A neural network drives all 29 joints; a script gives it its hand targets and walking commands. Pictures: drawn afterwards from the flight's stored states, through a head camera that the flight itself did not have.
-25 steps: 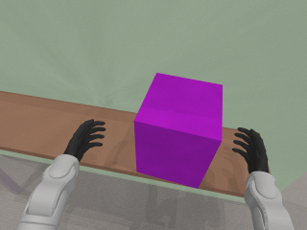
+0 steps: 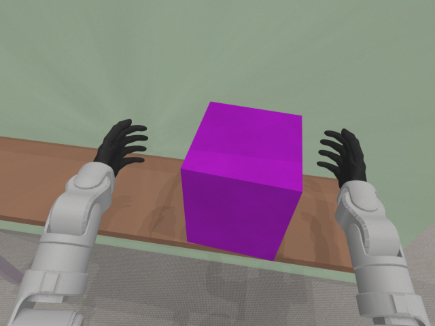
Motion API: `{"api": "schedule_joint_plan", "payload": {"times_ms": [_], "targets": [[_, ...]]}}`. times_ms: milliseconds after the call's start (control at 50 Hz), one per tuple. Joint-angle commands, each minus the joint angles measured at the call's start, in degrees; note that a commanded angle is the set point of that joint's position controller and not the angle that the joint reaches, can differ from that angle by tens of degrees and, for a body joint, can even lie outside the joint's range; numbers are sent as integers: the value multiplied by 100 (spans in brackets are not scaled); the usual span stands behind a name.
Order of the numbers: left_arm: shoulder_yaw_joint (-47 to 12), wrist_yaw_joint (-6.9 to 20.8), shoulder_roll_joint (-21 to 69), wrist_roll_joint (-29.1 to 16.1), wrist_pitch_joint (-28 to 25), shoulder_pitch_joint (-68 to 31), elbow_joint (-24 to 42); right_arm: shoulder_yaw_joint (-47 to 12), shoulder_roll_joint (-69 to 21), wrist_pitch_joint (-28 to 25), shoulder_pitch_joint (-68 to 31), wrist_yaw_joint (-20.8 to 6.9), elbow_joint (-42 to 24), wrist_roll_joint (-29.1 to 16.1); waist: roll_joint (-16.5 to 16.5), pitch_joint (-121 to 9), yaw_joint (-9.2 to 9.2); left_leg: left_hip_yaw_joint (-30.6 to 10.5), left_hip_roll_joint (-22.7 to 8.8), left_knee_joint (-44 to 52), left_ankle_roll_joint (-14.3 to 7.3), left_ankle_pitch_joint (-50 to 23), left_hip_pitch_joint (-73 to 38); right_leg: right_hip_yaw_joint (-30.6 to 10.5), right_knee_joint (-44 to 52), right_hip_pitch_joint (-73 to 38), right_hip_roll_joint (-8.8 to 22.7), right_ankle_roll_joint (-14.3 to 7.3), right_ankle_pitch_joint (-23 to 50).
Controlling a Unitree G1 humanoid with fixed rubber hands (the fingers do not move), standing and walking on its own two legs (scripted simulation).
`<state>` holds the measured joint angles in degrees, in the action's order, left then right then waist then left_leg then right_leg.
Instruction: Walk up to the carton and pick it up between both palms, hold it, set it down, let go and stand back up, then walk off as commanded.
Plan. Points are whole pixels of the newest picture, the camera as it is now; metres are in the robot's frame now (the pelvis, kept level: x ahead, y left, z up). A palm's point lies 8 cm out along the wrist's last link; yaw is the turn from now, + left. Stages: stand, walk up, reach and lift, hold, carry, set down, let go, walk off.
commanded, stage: reach and lift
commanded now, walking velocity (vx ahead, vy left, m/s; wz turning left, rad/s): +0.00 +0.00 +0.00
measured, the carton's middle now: (241, 181) +0.41 -0.06 +0.03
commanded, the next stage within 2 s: none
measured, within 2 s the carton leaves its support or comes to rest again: neither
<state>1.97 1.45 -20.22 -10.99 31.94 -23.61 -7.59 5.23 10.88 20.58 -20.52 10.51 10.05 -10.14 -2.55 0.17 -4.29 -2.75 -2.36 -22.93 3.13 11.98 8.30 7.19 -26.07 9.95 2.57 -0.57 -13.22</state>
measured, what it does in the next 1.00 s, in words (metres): stands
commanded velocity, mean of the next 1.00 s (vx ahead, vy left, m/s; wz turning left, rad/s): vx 0.00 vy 0.00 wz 0.00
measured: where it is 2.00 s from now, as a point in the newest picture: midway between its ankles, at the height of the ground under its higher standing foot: outside the picture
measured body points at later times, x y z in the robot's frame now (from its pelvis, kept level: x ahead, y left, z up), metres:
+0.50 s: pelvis +0.00 +0.00 +0.00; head -0.02 +0.01 +0.45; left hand +0.44 +0.16 +0.20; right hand +0.38 -0.24 +0.19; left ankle +0.01 +0.16 -0.74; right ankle +0.01 -0.10 -0.74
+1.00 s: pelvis +0.00 +0.00 +0.00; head -0.01 +0.02 +0.45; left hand +0.45 +0.16 +0.13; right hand +0.39 -0.24 +0.13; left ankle +0.01 +0.16 -0.74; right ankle +0.01 -0.10 -0.74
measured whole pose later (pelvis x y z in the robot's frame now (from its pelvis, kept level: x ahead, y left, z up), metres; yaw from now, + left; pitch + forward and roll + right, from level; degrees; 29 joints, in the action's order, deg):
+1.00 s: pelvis +0.00 +0.00 +0.00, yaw +0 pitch -2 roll +0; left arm -4.3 1.0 -20.0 -11.0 1.3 -50.5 -64.4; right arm 5.2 11.0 4.7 -48.5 10.0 59.6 -12.8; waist -2.6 -0.6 -8.0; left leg -2.7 -2.4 -23.5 3.1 11.8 10.3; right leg 7.2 -26.1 11.7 2.6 -0.6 -12.8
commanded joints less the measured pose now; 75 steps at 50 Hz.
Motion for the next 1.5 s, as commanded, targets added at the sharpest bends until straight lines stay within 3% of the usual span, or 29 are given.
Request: {"api": "schedule_joint_plan", "payload": {"times_ms": [0, 160, 180, 280, 300, 340, 420, 440, 500, 520, 540, 560, 620, 680, 720, 740, 800, 840, 960, 1080, 1160, 1180, 1220, 1240, 1260, 1280, 1320, 1400, 1480], "targets": [[433, -4, -1083, -331, -81, -3079, 174, 382, 1045, -2, -2507, 24, -79, -781, 184, -1738, -421, 474, 417, 500, -314, -1007, 485, -694, 353, -1743, -332, 399, 2889], [134, -72, -1307, -528, -240, -4599, -589, 472, 1165, 25, -3978, 33, 434, -856, 182, -2047, -615, 390, 421, 447, -344, -507, 632, -633, 398, -1549, -322, 361, 2388], [185, -90, -1334, -493, -249, -4463, -733, 362, 1146, 33, -3917, 8, 581, -844, 116, -2008, -512, 373, 414, 460, -345, -512, 680, -641, 365, -1586, -323, 391, 2388], [156, -143, -1361, -428, -319, -4791, -1090, 260, 1254, -33, -4359, 9, 824, -1005, 287, -2284, -440, 411, 452, 379, -264, -846, 488, -577, 370, -1547, -353, 392, 2767], [96, -136, -1350, -515, -358, -5101, -1213, 355, 1305, -41, -4573, 29, 935, -968, 171, -2309, -613, 357, 422, 405, -274, -682, 512, -509, 400, -1510, -371, 401, 2605], [157, -123, -1363, -409, -381, -5151, -1779, 179, 1222, 20, -4732, 7, 1532, -989, 163, -2108, -457, 381, 425, 362, -300, -752, 588, -592, 393, -1354, -333, 379, 2737], [-65, -142, -1397, -546, -575, -5616, -2064, 113, 1229, -85, -5234, 11, 1665, -1006, 105, -2480, -547, 368, 459, 279, -292, -827, 514, -558, 388, -1444, -321, 420, 2952], [-119, -131, -1417, -562, -615, -5871, -2156, 234, 1277, -107, -5422, 46, 1803, -929, 105, -2631, -712, 356, 479, 236, -274, -917, 504, -509, 379, -1434, -346, 394, 3098], [-177, -97, -1382, -485, -771, -5974, -2758, 209, 1218, -131, -5512, 64, 2324, -841, 87, -2412, -659, 372, 484, 380, -304, -594, 730, -517, 394, -1404, -333, 450, 2930], [-144, -108, -1396, -493, -868, -5982, -2699, 187, 1167, -175, -5515, 26, 2256, -909, 172, -2419, -588, 376, 457, 358, -295, -722, 650, -481, 419, -1282, -333, 388, 2898], [-418, -94, -1219, -549, -932, -6066, -3012, 301, 1221, -238, -5562, 30, 2525, -882, 204, -2247, -839, 288, 448, 332, -266, -536, 612, -410, 498, -1056, -393, 352, 2547], [-311, -98, -1199, -485, -1005, -6000, -3198, 191, 1098, -222, -5406, 14, 2762, -829, 227, -2128, -680, 301, 408, 402, -261, -454, 510, -437, 556, -980, -368, 345, 2422], [-415, -99, -971, -389, -1304, -5827, -3464, 69, 959, -408, -5302, -44, 3160, -831, 276, -2288, -659, 278, 394, 266, -226, -962, 238, -369, 540, -779, -424, 304, 2645], [-414, -63, -854, -449, -1630, -5601, -3615, -2, 972, -780, -5206, -17, 2871, -784, 104, -2485, -626, 283, 434, 74, -216, -1312, 82, -352, 444, -693, -447, 357, 2988], [-513, 3, -766, -474, -1919, -5598, -4014, -44, 838, -898, -4956, -8, 3368, -682, 197, -2161, -649, 308, 444, 190, -240, -856, 320, -385, 488, -493, -397, 351, 2499], [-438, 5, -872, -480, -2036, -5678, -4114, -126, 889, -997, -5179, -33, 3215, -704, 38, -2290, -462, 362, 440, 209, -312, -754, 432, -384, 508, -546, -403, 335, 2285], [-734, 40, -611, -533, -2494, -5798, -4647, -43, 634, -1243, -5135, -18, 3744, -557, 188, -2170, -671, 308, 396, 210, -308, -391, 515, -377, 548, -202, -325, 313, 1732], [-734, -30, -568, -602, -2873, -5751, -4377, -73, 707, -1557, -5126, -58, 3542, -487, 243, -2527, -637, 297, 390, 105, -234, -671, 312, -326, 541, -31, -395, 290, 1839], [-903, -68, -247, -541, -3526, -5159, -5575, -185, 570, -2141, -4651, -106, 4546, -443, 315, -2327, -666, 256, 341, -83, -161, -665, 322, -257, 571, 553, -382, 218, 1504], [-756, -198, -82, -371, -4106, -4982, -5558, -237, 572, -2847, -4556, -116, 4674, -446, 573, -3141, -582, 309, 340, -479, 37, -1545, 92, -231, 354, 784, -450, 211, 2153], [-577, -318, -41, -186, -4276, -4857, -5463, -363, 583, -3129, -4556, -191, 4680, -564, 747, -3580, -289, 300, 321, -728, 151, -2155, -40, -227, 233, 836, -504, 202, 2510], [-627, -342, 88, -147, -4243, -4773, -5510, -305, 713, -3198, -4451, -172, 4687, -552, 692, -3550, -416, 288, 308, -777, 194, -2365, -132, -213, 211, 904, -550, 218, 2654], [-490, -303, 100, -2, -4186, -4610, -5556, -483, 597, -3230, -4271, -162, 4844, -657, 780, -3412, -303, 305, 312, -754, 171, -2516, -138, -274, 260, 709, -528, 223, 2808], [-569, -309, 251, 60, -4145, -4646, -5479, -329, 699, -3260, -4296, -140, 4925, -598, 843, -3439, -489, 274, 290, -712, 246, -2546, -229, -206, 318, 800, -579, 207, 2744], [-367, -347, 183, 159, -4132, -4539, -5397, -429, 665, -3323, -4254, -156, 4786, -629, 824, -3422, -278, 260, 276, -748, 232, -2689, -268, -226, 325, 812, -610, 212, 2720], [-435, -369, 289, 174, -4127, -4455, -5079, -343, 609, -3343, -4016, -153, 4900, -649, 956, -3477, -478, 287, 269, -783, 268, -2907, -524, -184, 352, 890, -611, 211, 2829], [-400, -417, 418, 259, -4128, -4440, -4902, -377, 565, -3405, -4101, -204, 4977, -785, 1156, -3541, -291, 261, 233, -883, 358, -3389, -723, -158, 384, 1202, -707, 151, 2622], [-408, -399, 576, 287, -4105, -4441, -4874, -321, 538, -3452, -3983, -199, 4964, -654, 1050, -3327, -360, 250, 235, -876, 358, -3274, -625, -168, 452, 1094, -697, 157, 2559], [-319, -354, 652, 362, -4153, -4762, -4976, -321, 158, -3316, -4355, -161, 4763, -497, 631, -3037, -341, 296, 300, -609, 132, -2258, -64, -294, 433, 660, -555, 246, 2393]]}}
